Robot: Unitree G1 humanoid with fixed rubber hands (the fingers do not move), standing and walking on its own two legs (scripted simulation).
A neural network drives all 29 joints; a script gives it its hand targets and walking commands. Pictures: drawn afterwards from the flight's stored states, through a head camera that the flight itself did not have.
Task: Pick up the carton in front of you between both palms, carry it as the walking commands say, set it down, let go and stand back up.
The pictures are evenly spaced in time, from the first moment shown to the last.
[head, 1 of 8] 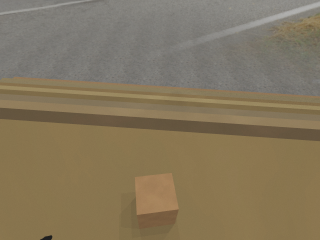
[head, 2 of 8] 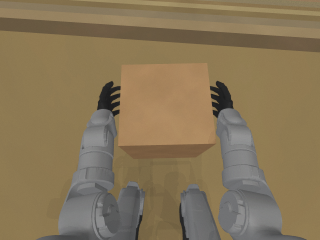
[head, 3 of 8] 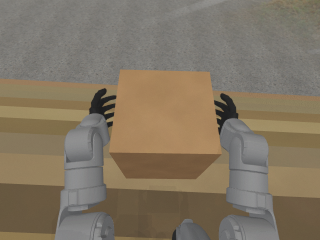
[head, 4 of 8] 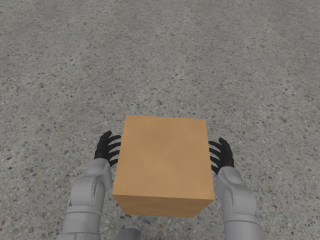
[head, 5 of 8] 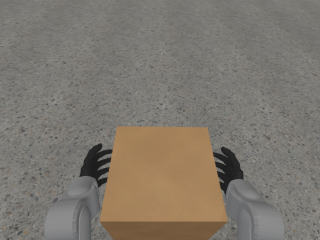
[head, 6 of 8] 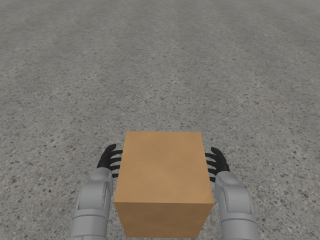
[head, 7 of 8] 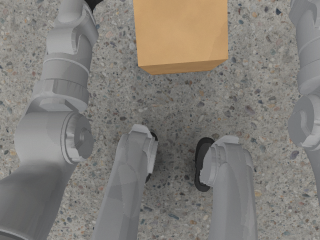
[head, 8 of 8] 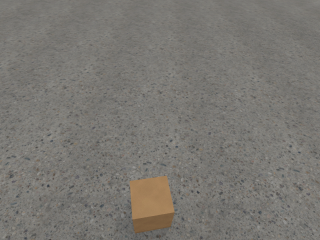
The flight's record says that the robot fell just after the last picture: no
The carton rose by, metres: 0.68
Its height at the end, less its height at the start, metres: -1.72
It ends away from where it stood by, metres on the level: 7.62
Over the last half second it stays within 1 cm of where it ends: yes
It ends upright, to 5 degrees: yes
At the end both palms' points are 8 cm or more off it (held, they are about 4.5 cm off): yes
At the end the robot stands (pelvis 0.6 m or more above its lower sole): yes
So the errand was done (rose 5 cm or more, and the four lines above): yes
